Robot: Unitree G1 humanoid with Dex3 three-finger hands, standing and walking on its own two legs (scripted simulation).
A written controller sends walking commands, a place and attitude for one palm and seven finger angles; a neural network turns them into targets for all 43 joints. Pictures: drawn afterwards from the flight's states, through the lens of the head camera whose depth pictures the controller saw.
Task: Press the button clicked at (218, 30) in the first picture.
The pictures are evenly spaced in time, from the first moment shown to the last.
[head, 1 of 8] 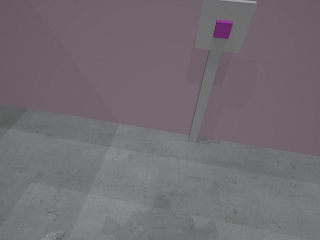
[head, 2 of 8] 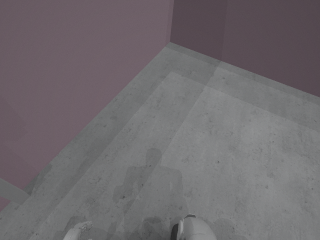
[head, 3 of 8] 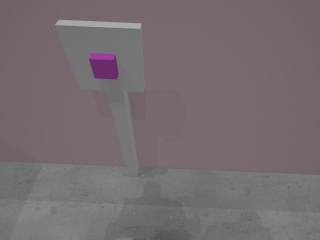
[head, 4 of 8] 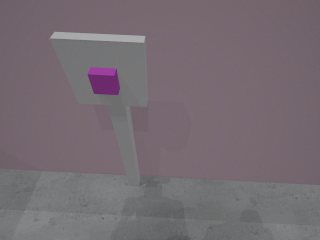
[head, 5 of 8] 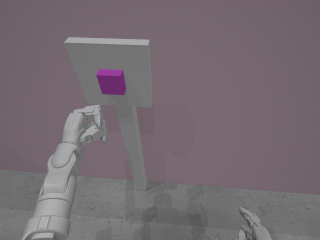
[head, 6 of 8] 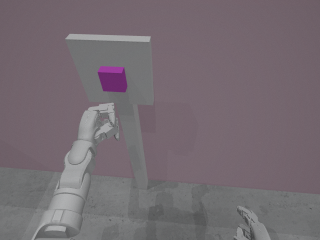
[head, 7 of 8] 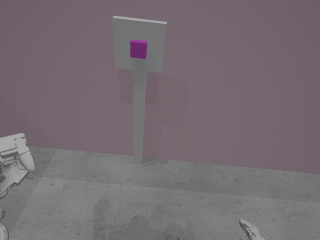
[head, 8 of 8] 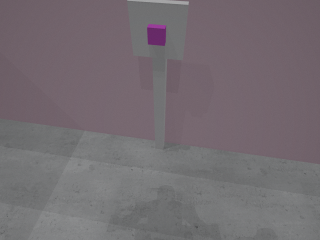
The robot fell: no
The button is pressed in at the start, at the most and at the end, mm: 0 11 0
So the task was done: yes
